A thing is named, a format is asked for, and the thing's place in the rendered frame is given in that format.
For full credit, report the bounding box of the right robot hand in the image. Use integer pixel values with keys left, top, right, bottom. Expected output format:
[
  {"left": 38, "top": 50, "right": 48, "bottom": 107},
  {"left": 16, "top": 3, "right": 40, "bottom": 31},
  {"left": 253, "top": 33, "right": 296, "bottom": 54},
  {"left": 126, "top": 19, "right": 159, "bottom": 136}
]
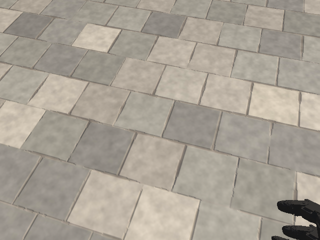
[{"left": 271, "top": 199, "right": 320, "bottom": 240}]

